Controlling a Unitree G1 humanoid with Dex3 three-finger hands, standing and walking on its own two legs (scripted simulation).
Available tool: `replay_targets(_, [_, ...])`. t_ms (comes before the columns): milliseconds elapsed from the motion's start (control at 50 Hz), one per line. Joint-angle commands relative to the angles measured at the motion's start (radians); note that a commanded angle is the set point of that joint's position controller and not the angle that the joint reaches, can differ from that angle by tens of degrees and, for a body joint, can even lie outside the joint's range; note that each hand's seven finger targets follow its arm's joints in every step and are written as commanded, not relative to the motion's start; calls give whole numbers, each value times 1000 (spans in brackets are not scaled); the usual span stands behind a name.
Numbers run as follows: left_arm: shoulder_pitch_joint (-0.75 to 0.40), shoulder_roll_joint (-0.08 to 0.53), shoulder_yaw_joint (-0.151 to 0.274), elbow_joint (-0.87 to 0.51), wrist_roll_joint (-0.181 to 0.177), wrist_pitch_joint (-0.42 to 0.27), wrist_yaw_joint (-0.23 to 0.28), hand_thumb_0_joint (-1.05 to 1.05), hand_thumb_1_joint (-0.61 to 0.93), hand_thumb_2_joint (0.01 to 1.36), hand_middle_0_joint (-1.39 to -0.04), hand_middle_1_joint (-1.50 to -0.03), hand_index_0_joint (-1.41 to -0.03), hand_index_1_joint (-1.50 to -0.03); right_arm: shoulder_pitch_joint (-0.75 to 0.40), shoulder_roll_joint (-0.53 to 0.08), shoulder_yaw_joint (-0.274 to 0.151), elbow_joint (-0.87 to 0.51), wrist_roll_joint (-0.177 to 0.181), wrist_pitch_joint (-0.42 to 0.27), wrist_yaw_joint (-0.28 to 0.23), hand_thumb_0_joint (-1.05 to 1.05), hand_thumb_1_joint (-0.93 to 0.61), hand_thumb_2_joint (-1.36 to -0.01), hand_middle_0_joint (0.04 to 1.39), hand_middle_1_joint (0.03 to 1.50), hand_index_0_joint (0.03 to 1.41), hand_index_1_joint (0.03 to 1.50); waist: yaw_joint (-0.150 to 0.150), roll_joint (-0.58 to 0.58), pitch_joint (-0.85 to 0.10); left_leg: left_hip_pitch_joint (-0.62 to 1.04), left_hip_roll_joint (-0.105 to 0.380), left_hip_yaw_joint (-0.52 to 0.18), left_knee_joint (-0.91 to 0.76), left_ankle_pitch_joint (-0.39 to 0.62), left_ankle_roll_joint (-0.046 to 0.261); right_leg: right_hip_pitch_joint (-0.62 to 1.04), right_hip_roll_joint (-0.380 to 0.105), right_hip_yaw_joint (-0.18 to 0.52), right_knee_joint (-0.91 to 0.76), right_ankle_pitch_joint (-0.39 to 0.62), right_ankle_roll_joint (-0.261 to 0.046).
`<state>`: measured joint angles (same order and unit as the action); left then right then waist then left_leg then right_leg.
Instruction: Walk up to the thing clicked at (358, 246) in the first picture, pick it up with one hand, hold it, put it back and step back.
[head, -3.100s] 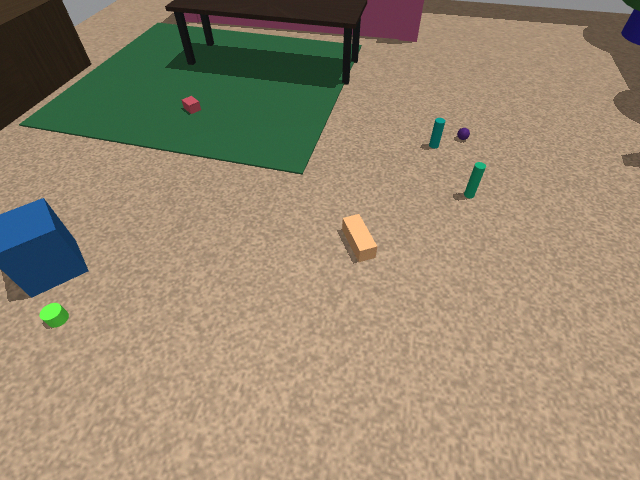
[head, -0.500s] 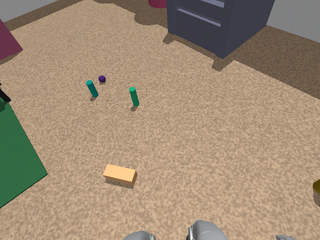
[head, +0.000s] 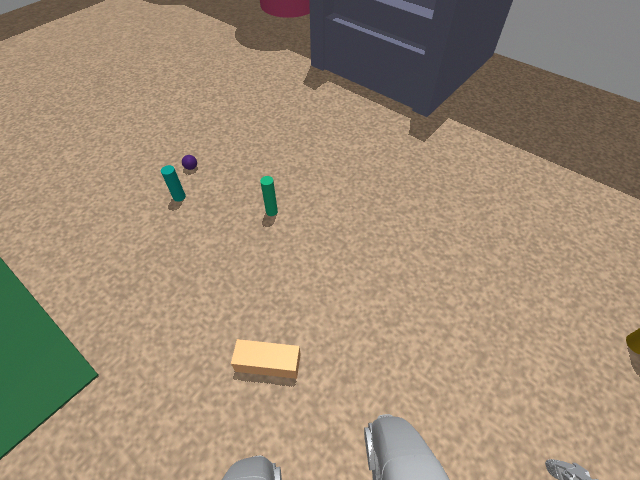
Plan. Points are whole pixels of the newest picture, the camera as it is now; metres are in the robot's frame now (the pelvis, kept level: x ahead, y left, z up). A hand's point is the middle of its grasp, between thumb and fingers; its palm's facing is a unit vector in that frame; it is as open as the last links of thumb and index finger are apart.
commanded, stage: walk up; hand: left
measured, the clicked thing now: (267, 359) +0.50 +0.16 -0.69
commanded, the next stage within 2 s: stand in 1.80 s
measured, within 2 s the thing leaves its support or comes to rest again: neither
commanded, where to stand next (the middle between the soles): +0.07 +0.00 m, yaw -9 degrees
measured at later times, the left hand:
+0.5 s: hand (157, 442) +0.19 +0.23 -0.12, palm faces -0.24 -0.89 -0.39, open 7.4 cm
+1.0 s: hand (152, 473) +0.15 +0.23 -0.10, palm faces -0.19 -0.92 -0.34, open 7.4 cm
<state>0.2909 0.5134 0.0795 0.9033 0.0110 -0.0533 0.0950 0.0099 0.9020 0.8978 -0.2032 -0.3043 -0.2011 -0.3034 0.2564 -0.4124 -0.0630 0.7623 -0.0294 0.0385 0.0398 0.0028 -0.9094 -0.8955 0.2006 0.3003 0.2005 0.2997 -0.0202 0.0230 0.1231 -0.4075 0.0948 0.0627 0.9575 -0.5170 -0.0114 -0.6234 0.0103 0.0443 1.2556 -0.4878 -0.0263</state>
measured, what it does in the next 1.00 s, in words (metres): steps on the spot: right foot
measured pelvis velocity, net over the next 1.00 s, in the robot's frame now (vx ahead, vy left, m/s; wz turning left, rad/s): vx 0.02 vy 0.00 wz -0.20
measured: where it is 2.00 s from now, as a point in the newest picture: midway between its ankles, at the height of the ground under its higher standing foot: outside the picture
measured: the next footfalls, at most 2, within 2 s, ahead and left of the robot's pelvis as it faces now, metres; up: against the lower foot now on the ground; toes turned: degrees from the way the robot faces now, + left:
right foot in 0.32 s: +0.06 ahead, -0.12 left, +0.00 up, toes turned -10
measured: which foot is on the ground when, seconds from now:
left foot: down 0.00-1.00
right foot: up 0.00-0.30, down 0.32-1.00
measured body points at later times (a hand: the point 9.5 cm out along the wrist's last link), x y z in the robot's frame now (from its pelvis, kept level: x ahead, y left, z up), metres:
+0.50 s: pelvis +0.01 +0.01 +0.02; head +0.04 +0.00 +0.47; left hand +0.20 +0.28 -0.09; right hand +0.01 -0.33 -0.09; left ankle +0.05 +0.15 -0.67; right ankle +0.03 -0.12 -0.69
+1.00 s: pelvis +0.02 +0.00 +0.05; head +0.04 -0.02 +0.50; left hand +0.16 +0.27 -0.08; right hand +0.02 -0.32 -0.09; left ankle +0.06 +0.15 -0.69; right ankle +0.03 -0.12 -0.69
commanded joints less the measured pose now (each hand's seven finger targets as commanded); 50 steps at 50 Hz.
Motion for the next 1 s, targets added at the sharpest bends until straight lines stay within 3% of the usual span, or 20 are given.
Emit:
replay_targets(0, [-4,121,38,-76,2,-9,-49,0,900,900,-200,-300,-200,-300,38,-314,-83,-32,13,-82,-49,0,-900,-900,200,300,200,300,-9,108,-44,207,265,-381,-408,447,225,-83,-18,57,-103,-6,-9])
replay_targets(100, [-82,119,48,-131,11,26,-72,0,900,900,-200,-300,-200,-300,130,-313,-79,4,25,-111,-81,0,-900,-900,200,300,200,300,-23,77,-89,340,300,-327,-363,838,193,-71,-11,59,-169,16,-27])
replay_targets(220, [-127,71,32,-143,-1,30,-91,0,900,900,-200,-300,-200,-300,102,-291,-63,0,14,-105,-82,0,-900,-900,200,300,200,300,-20,178,-137,310,232,-159,-323,905,167,101,-4,-69,-364,32,-38])
replay_targets(280, [-33,96,46,-88,1,17,-85,0,900,900,-200,-300,-200,-300,43,-254,-40,-15,28,-92,-71,0,-900,-900,200,300,200,300,56,110,-193,118,143,-16,-139,819,102,444,26,-78,-664,267,-69])
replay_targets(300, [36,167,69,-66,5,10,-78,0,900,900,-200,-300,-200,-300,43,-208,-23,-28,33,-94,-69,0,-900,-900,200,300,200,300,91,-36,-238,-68,91,13,40,657,54,623,-74,140,-671,400,-118])
replay_targets(320, [42,219,74,-85,-3,6,-72,0,900,900,-200,-300,-200,-300,19,-181,-15,-46,46,-91,-71,0,-900,-900,200,300,200,300,104,-149,-288,-172,-39,8,200,214,17,623,-313,529,-724,517,-298])
replay_targets(340, [-10,213,62,-95,-9,10,-72,0,900,900,-200,-300,-200,-300,-33,-222,-34,-32,33,-81,-85,0,-900,-900,200,300,200,300,80,-108,-230,-146,-7,-62,189,-166,19,500,-385,578,-756,488,-359])
replay_targets(380, [-107,172,39,-97,-10,13,-67,0,900,900,-200,-300,-200,-300,16,-207,-25,21,38,-81,-79,0,-900,-900,200,300,200,300,24,-44,-154,-108,16,-82,107,-164,24,390,-276,361,-703,445,-283])
replay_targets(480, [-237,122,13,-91,0,26,-77,0,900,900,-200,-300,-200,-300,140,-190,-25,132,25,-102,-67,0,-900,-900,200,300,200,300,-55,-130,-138,206,-42,-3,-343,247,38,154,-117,166,-603,382,-136])
replay_targets(500, [-237,80,4,-94,-8,31,-82,0,900,900,-200,-300,-200,-300,136,-222,-32,133,15,-110,-72,0,-900,-900,200,300,200,300,-52,-64,-137,222,33,-141,-447,236,54,119,-87,138,-522,339,-90])
replay_targets(520, [-198,39,-4,-81,-13,41,-88,0,900,900,-200,-300,-200,-300,65,-285,-40,112,5,-117,-75,0,-900,-900,200,300,200,300,-15,58,-117,167,201,-422,-573,99,127,83,-8,95,-428,200,-27])
replay_targets(540, [-185,104,19,-55,-6,47,-79,0,900,900,-200,-300,-200,-300,-31,-349,-51,95,18,-114,-70,0,-900,-900,200,300,200,300,5,119,-83,36,328,-495,-601,74,237,175,-11,12,-357,-32,-12])
replay_targets(560, [-166,110,23,-31,-1,45,-83,0,900,900,-200,-300,-200,-300,-93,-331,-49,88,10,-115,-67,0,-900,-900,200,300,200,300,35,73,-68,-14,301,-447,-558,108,239,254,-35,25,-382,-15,-9])
replay_targets(600, [-132,81,28,12,-3,32,-95,0,900,900,-200,-300,-200,-300,-121,-269,-23,102,12,-107,-67,0,-900,-900,200,300,200,300,64,42,-100,-27,134,-220,-440,188,122,368,-28,50,-589,159,-43])
replay_targets(620, [-150,105,36,16,0,26,-99,0,900,900,-200,-300,-200,-300,-105,-238,-13,112,19,-99,-63,0,-900,-900,200,300,200,300,48,-5,-86,-58,56,-137,-359,172,71,368,-71,158,-685,162,-66])
replay_targets(660, [-210,138,27,11,2,21,-104,0,900,900,-200,-300,-200,-300,-86,-194,-2,140,26,-86,-61,0,-900,-900,200,300,200,300,2,-105,-78,63,-35,-61,-263,44,35,192,-210,394,-863,-62,-131])
replay_targets(700, [-273,115,14,11,-1,28,-102,0,900,900,-200,-300,-200,-300,-64,-184,0,177,26,-86,-54,0,-900,-900,200,300,200,300,-18,-83,-64,144,-34,-72,-346,101,38,153,-173,316,-868,-89,-106])
replay_targets(760, [-274,66,-1,37,-1,36,-107,0,900,900,-200,-300,-200,-300,-77,-217,-1,209,23,-101,-54,0,-900,-900,200,300,200,300,4,-65,-107,153,37,-191,-507,102,71,234,-87,162,-787,83,-40])
replay_targets(840, [-256,71,-2,77,-8,29,-107,0,900,900,-200,-300,-200,-300,-111,-186,20,234,29,-103,-55,0,-900,-900,200,300,200,300,16,-105,-167,192,8,-116,-497,288,46,353,-125,171,-812,299,-42])
replay_targets(980, [-271,55,-4,123,-16,38,-103,0,900,900,-200,-300,-200,-300,-136,-186,22,281,30,-99,-58,0,-900,-900,200,300,200,300,22,-63,-197,240,28,-106,-545,423,41,431,-121,119,-832,415,-24])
